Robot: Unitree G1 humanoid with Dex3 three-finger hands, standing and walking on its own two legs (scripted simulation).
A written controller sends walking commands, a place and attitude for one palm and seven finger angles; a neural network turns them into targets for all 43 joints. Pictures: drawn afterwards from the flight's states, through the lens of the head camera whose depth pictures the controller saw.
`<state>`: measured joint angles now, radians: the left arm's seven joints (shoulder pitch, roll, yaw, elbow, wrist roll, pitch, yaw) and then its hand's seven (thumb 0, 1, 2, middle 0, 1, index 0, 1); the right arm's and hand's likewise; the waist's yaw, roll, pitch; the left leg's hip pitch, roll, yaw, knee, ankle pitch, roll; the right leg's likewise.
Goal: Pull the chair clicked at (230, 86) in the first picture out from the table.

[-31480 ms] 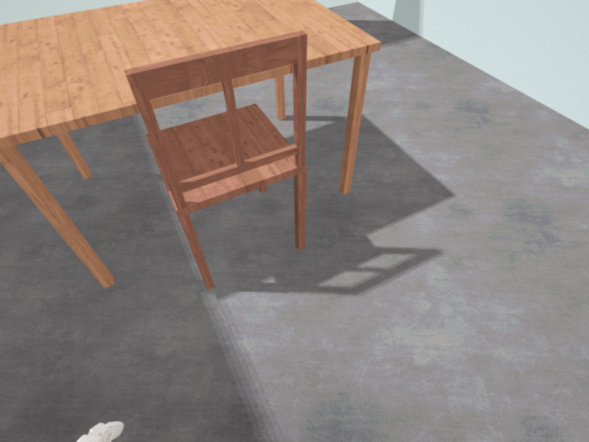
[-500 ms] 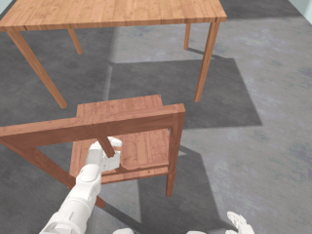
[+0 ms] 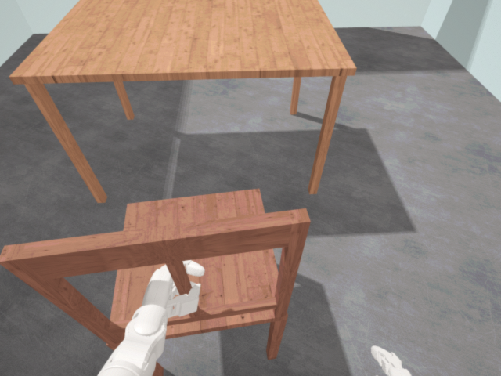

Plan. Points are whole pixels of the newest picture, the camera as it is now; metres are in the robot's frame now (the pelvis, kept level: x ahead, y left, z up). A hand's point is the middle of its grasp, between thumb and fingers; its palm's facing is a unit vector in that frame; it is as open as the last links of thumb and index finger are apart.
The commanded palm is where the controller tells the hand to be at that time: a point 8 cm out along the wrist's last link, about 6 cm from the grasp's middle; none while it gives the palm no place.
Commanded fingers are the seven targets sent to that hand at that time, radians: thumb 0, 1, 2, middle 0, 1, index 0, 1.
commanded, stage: stop walking, hand still on the chair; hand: left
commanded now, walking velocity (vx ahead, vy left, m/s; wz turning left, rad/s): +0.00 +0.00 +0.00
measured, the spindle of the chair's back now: (185, 289) +0.29 +0.14 -0.09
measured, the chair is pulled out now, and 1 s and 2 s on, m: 0.59 0.59 0.59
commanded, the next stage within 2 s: open the thumb and straighten the fingers in 0.22 s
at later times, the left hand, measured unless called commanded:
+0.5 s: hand (188, 294) +0.27 +0.13 -0.06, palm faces -0.04 -0.99 -0.14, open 6.5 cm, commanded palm +0.24 +0.18 -0.05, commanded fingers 0.00 -0.31 0.32 -0.50 -1.45 -0.50 -1.45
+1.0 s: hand (178, 295) +0.27 +0.15 -0.07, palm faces -0.02 -0.98 -0.17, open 16.6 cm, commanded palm +0.25 +0.19 -0.05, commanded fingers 0.00 -0.55 0.20 0.00 0.00 0.00 0.00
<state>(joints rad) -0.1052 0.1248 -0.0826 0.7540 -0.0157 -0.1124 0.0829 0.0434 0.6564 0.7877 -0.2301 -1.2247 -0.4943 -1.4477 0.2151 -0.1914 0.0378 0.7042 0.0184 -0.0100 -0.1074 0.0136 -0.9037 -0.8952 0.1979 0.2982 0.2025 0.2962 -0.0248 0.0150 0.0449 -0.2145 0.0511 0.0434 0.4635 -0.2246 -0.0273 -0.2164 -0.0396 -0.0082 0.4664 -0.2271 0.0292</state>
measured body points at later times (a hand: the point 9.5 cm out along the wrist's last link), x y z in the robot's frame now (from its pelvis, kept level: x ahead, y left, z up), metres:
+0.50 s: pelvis +0.01 -0.01 -0.01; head +0.03 -0.01 +0.44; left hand +0.27 +0.18 -0.05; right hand +0.15 -0.27 -0.11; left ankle +0.01 +0.14 -0.74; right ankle +0.01 -0.14 -0.74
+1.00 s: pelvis +0.03 +0.00 -0.03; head +0.07 -0.02 +0.42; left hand +0.27 +0.20 -0.05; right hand +0.20 -0.24 -0.12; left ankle +0.01 +0.14 -0.74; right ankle +0.01 -0.14 -0.74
